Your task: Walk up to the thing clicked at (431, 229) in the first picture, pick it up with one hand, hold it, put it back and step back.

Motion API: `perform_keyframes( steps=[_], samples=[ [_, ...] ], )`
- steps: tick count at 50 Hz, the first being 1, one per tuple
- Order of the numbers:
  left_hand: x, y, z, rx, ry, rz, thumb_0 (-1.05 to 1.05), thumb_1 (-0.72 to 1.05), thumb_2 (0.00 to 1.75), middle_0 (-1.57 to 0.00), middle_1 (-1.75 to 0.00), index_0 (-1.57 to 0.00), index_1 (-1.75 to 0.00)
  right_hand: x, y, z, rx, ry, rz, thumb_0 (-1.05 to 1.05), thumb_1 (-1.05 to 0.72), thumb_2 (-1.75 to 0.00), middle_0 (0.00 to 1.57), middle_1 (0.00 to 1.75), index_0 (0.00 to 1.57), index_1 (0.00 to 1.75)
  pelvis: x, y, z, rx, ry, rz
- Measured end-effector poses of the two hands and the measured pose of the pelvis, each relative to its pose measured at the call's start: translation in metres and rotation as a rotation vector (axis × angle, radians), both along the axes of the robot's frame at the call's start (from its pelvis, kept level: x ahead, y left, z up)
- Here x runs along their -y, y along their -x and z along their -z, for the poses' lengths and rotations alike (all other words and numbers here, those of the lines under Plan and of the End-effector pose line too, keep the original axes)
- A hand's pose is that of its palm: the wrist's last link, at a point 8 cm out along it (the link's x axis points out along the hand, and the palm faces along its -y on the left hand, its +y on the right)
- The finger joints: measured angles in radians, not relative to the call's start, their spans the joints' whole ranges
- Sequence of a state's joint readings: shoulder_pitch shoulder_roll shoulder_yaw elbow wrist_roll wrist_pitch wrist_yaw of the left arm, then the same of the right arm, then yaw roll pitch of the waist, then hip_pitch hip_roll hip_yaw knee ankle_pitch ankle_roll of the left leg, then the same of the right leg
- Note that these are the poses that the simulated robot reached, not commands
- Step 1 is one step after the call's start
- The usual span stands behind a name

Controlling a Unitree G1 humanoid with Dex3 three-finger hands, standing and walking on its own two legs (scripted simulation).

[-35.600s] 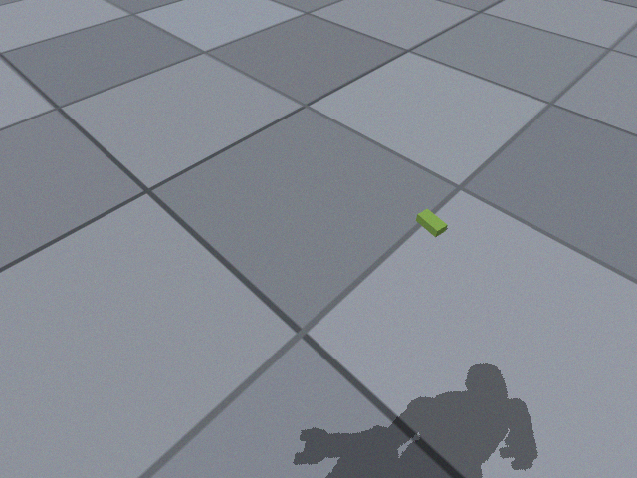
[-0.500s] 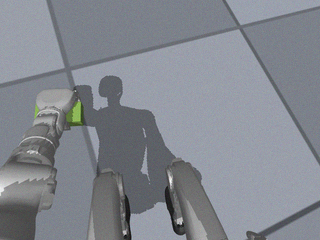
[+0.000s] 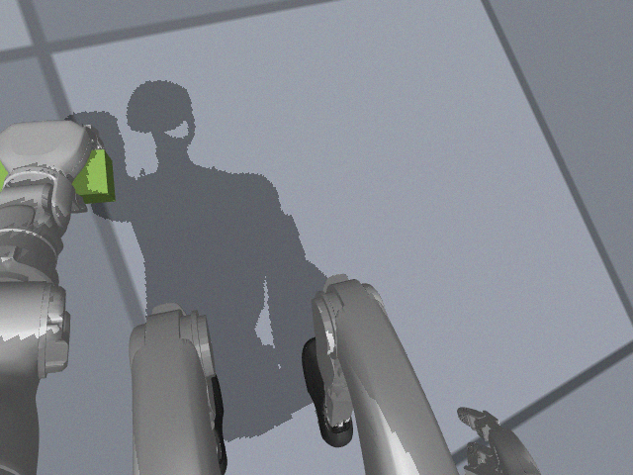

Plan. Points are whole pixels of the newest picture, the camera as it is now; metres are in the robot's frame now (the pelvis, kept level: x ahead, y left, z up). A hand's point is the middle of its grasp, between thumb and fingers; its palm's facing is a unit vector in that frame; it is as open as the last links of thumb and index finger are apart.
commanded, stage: crouch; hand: left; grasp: from above
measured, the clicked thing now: (60, 179) +0.50 +0.27 -0.20
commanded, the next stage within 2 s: lower in 0.64 s
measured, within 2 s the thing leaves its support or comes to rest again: neither
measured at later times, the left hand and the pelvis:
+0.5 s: hand (84, 182) +0.51 +0.25 -0.24, palm faces -0.46 -0.02 -0.89, open 8.8 cm; pelvis -0.01 +0.00 -0.06, yaw -3 degrees
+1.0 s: hand (92, 189) +0.51 +0.26 -0.28, palm faces -0.50 -0.02 -0.87, open 8.8 cm; pelvis -0.01 +0.00 -0.08, yaw -5 degrees
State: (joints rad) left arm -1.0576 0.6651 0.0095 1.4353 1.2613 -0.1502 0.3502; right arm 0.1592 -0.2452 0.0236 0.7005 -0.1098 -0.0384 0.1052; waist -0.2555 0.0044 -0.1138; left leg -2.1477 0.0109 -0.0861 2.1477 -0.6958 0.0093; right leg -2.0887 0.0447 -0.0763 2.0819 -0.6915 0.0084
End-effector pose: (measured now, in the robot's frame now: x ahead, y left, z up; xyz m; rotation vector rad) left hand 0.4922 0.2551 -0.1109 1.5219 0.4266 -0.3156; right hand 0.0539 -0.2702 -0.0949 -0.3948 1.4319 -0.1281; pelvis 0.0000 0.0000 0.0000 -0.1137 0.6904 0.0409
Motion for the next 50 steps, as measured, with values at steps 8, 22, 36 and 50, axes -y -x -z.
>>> perform_keyframes(
  steps=[8,22,36,50],
  samples=[
    [0.0,-0.008,0.029,-0.018,-0.002,0.01,0.0,0.21,0.27,-0.8,-0.36,-0.84,-0.31,-0.002,0.029,0.015,-0.065,-0.002,0.022,0.0,-0.92,-0.9,0.2,0.29,0.2,0.3,-0.001,0.005,0.024,0.019,0.013,0.007],
    [0.001,-0.017,0.065,-0.007,-0.01,0.01,0.0,0.23,0.26,-0.79,-0.37,-0.83,-0.32,-0.006,0.066,0.038,-0.135,0.001,0.035,0.0,-0.92,-0.9,0.2,0.3,0.2,0.3,0.002,0.011,0.058,0.049,0.026,0.023],
    [-0.001,-0.026,0.081,-0.017,-0.015,-0.002,0.0,0.23,0.26,-0.79,-0.37,-0.82,-0.32,-0.01,0.057,0.05,-0.123,-0.01,0.006,0.0,-0.92,-0.9,0.2,0.3,0.2,0.3,0.001,0.01,0.071,0.064,0.041,0.035],
    [-0.002,-0.024,0.111,-0.046,-0.002,0.016,0.0,0.22,0.27,-0.79,-0.37,-0.83,-0.32,-0.009,0.051,0.052,-0.126,0.012,-0.032,0.0,-0.92,-0.9,0.2,0.3,0.2,0.3,-0.001,0.01,0.082,0.078,0.058,0.038]
  ],
)
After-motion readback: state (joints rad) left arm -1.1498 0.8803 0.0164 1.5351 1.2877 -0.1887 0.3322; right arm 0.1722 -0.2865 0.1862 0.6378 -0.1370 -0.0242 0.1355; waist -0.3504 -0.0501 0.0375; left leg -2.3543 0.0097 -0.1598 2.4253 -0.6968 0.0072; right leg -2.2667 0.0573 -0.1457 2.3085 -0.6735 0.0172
